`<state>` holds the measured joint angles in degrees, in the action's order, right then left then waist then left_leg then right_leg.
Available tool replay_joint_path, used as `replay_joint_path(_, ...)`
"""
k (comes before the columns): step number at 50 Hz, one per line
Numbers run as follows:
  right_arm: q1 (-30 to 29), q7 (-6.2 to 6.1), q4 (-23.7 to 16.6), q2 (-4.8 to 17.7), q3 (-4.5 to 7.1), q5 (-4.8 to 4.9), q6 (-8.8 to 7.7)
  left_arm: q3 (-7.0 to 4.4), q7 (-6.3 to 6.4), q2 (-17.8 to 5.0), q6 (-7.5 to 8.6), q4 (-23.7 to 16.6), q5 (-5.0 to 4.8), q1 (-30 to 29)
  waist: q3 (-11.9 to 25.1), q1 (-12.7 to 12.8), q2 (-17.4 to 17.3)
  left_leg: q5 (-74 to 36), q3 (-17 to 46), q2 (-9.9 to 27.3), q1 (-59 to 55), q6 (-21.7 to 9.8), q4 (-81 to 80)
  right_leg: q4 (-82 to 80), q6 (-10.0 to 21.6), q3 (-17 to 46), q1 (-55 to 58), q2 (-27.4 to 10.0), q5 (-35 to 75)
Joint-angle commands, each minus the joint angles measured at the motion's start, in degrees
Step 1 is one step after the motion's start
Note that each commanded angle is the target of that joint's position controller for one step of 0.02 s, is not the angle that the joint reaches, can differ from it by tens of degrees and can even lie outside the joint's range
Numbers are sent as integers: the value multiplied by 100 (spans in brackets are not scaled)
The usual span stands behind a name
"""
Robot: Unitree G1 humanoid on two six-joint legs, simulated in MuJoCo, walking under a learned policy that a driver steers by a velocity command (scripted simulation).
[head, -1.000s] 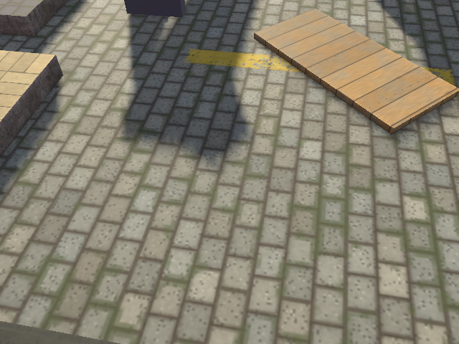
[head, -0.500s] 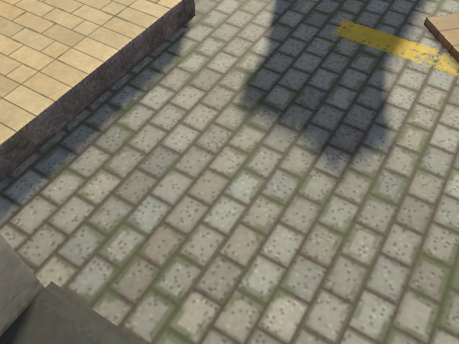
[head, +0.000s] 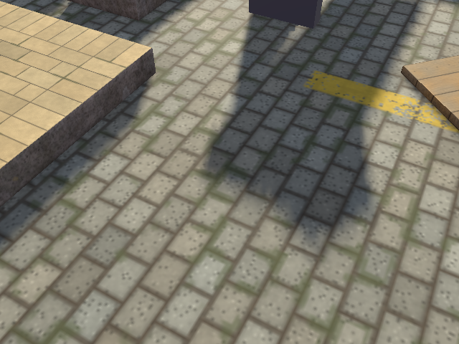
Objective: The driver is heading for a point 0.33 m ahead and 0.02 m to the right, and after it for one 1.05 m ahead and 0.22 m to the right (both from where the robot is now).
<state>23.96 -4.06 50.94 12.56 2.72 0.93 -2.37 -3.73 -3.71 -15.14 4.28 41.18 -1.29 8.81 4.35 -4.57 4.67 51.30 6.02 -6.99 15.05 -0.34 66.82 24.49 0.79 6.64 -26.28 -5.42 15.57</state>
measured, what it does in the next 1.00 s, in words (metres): goes down: right foot 0.17 m lower, then left foot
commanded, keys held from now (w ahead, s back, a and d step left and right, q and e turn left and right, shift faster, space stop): w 0.14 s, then no key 0.86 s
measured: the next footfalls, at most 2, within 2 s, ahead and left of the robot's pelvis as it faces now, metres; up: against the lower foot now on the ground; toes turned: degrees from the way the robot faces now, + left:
right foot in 0.02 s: +0.14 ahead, -0.14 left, -0.17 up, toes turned +1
left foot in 0.42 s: +0.42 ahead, +0.03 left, -0.17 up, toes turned -3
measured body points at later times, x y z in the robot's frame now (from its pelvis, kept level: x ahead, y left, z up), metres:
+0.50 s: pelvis +0.25 -0.06 -0.06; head +0.29 -0.05 +0.39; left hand +0.24 +0.20 -0.20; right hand +0.49 -0.27 -0.14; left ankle +0.38 +0.03 -0.78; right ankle +0.12 -0.16 -0.74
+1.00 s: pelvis +0.34 -0.10 -0.05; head +0.36 -0.11 +0.40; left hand +0.40 +0.14 -0.19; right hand +0.42 -0.36 -0.19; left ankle +0.38 +0.03 -0.78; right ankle +0.31 -0.22 -0.78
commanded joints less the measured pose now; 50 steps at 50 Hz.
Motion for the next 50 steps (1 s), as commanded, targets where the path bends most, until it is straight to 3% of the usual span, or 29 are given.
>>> replay_joint_path(1, 273, 167, 153, 375, 108, -39, -83, -290, 88, -602, 11, 500, 42, 1851, -2, 971, -131, -3017, 854, 538, 1464, -590, 1442, -214, 390, -424, 2745, -121, 181)
replay_joint_path(2, 743, 345, 272, -154, -13, 29, -246, -259, 59, -767, 31, 885, 135, 2928, 641, 1156, 845, -168, 422, -176, 3492, -218, 4215, 1552, 756, 27, 4808, -721, 1850)
replay_joint_path(3, 1071, 347, 106, 8, -83, 119, -403, -302, 50, -1015, -11, 980, 85, 3115, 1015, 1001, 1775, -130, 430, -51, 4479, 74, 5825, 1676, 1127, 1182, 5182, -1193, 1918)
replay_joint_path(4, 870, 283, -243, 318, -51, 231, -516, -428, 61, -1426, -76, 1115, -36, 3094, 1398, 943, 1999, -807, 154, 85, 5213, 190, 6048, 569, 1650, 2655, 5329, -1780, -490)
replay_joint_path(5, -156, 177, -558, 365, -59, 329, -468, -311, 173, -1050, -125, 1097, -58, 2675, 859, 911, 1111, -1451, -409, 568, 5913, 137, 5373, -244, 1700, 3094, 4893, -1763, -2277)
replay_joint_path(6, -798, 92, -701, 401, -65, 310, -372, -139, 250, -589, -132, 994, 67, 2191, 266, 928, 206, -1945, -571, 744, 5778, 83, 5124, -545, 1616, 3002, 3951, -1704, -2465)
replay_joint_path(7, -992, 72, -811, 323, -75, 200, -322, -64, 264, -576, -18, 866, 266, 1613, 38, 635, -269, -2364, -309, 1028, 5180, -13, 4799, -431, 1703, 3130, 2824, -1893, -1771)
replay_joint_path(8, -1011, 79, -792, 257, -93, 63, -233, 26, 218, -398, 68, 787, 290, 1198, -291, 361, -623, -2570, -116, 1217, 4654, -110, 3856, -322, 1581, 2521, 1849, -1667, -1179)
replay_joint_path(9, -1107, 152, -817, 250, -18, 32, -216, 140, 220, -57, 130, 873, 266, 1103, -629, 194, -310, -3233, 80, 1276, 4612, -264, 2639, -235, 1172, 1746, 1444, -1173, -1035)
replay_joint_path(11, -1480, 185, -1010, 202, -2, -132, -292, 132, 416, -242, 123, 808, 282, 967, -772, 246, 79, -4690, -468, 1053, 3062, -88, -382, -972, 856, 344, 298, -313, 9)
replay_joint_path(12, -1674, 223, -1027, 38, -38, -221, -329, 134, 510, -272, 114, 870, 250, 1111, -620, 329, 135, -5482, -615, 899, 2174, 5, -1463, -961, 765, 6, 107, -85, 504)
replay_joint_path(14, -1855, 331, -1064, -72, -48, -128, -344, 87, 604, -509, 105, 1011, 131, 1429, -230, 413, 321, -6104, -674, 557, 1330, 157, -2668, -1059, 778, -44, 612, -225, 1102)
replay_joint_path(15, -2002, 381, -1114, -56, -45, -60, -326, 61, 634, -560, 94, 1044, 44, 1483, -262, 475, 253, -6175, -611, 529, 1335, 137, -3163, -1066, 763, 42, 1050, -332, 1094)
replay_joint_path(17, -2428, 494, -1241, 37, -10, -92, -305, 53, 660, -426, 62, 1195, -47, 1752, -481, 645, 16, -6335, -614, 457, 1371, 6, -3768, -916, 597, 99, 1585, -329, 939)
replay_joint_path(19, -2387, 574, -1244, 117, 34, -163, -309, 36, 645, -319, -8, 1300, 4, 1931, -397, 618, 32, -6135, -566, 417, 1177, -188, -4025, -483, 473, 159, 2078, -323, 994)
replay_joint_path(21, -1644, 578, -987, 283, 108, -261, -340, 8, 594, -308, -83, 1255, 85, 1850, -37, 288, -114, -6614, -533, 425, 227, -454, -4469, 499, 353, 76, 2252, -64, 1287)
replay_joint_path(22, -1003, 563, -814, 619, 185, -347, -353, 22, 536, -223, -68, 1113, 201, 1837, 622, 159, -483, -8917, 36, 1060, -1440, -835, -3894, 1520, 174, 3, 1336, 192, 589)
replay_joint_path(23, -429, 544, -696, 680, 170, -395, -276, 149, 471, 148, -42, 1205, 212, 2445, 1661, 121, -1302, -10737, 1123, 2423, -3260, -1878, -3442, 3255, -175, 37, 42, 562, -2245)
replay_joint_path(24, -440, 537, -620, 276, 61, -203, -199, 171, 379, 38, -92, 1241, 151, 2621, 2283, 149, -1610, -10541, 1914, 3065, -3389, -2338, -3605, 4133, -379, 141, -207, 679, -5440)
replay_joint_path(25, -860, 513, -676, 239, 27, -130, -117, 52, 339, -328, -164, 1115, 67, 2299, 1857, 247, -1189, -8833, 1879, 2809, -2629, -2105, -3951, 4288, -349, 223, -425, 472, -5474)
replay_joint_path(27, -1926, 470, -837, 180, -28, -136, -12, -25, 463, -316, -427, 877, 57, 1436, 529, 527, -713, -6182, 1367, 2316, -699, -1587, -4654, 3688, -415, -37, -419, 204, -5056)
replay_joint_path(28, -2288, 440, -909, 281, 3, -189, 27, -42, 537, -285, -531, 831, 125, 1337, 245, 684, -868, -5219, 1121, 2037, 45, -1341, -4919, 2982, -420, -151, -14, 124, -4829)
replay_joint_path(31, -2373, 341, -830, 465, 80, -265, 119, 22, 621, 71, -547, 947, 207, 1456, 203, 815, -1147, -4134, 557, 1570, 930, -1144, -5194, 1734, -397, -496, 1185, 327, -3825)
replay_joint_path(33, -2307, 316, -702, 372, 50, -175, 136, 12, 594, 90, -520, 1062, 235, 1586, 286, 924, -1086, -3158, 394, 1410, 1116, -905, -5149, 1023, -328, -628, 1800, 416, -2768)
replay_joint_path(35, -2058, 320, -491, 244, 8, -161, 131, -18, 600, -100, -537, 936, 370, 1360, -69, 876, -965, -2009, 357, 1208, 1325, -432, -5128, 610, -200, -466, 1820, 248, -2845)
replay_joint_path(37, -1876, 296, -439, 403, 72, -96, 138, -138, 640, -608, -520, 862, 279, 1025, -701, 572, -190, -2317, -45, 804, 791, -139, -4787, 62, 4, -187, 640, 135, -4313)
replay_joint_path(40, -1694, 239, -268, 271, 62, -109, 103, -58, 632, -285, -358, 867, 236, 687, -658, 447, 219, -3539, -280, 726, 105, -138, -4142, -276, -28, -92, 407, 92, -4103)
replay_joint_path(44, -1499, 249, -42, 259, 84, -118, 107, -45, 587, -254, -243, 936, 175, 779, -438, 472, -112, -4663, -333, 745, -190, -151, -3885, -86, 19, -127, 777, 131, -3060)
replay_joint_path(50, -1441, 237, 232, 383, 117, -66, 161, -38, 552, -244, -259, 1035, 129, 849, -254, 516, -411, -5451, -306, 823, -489, -122, -3731, 152, 86, -265, 1145, 235, -1945)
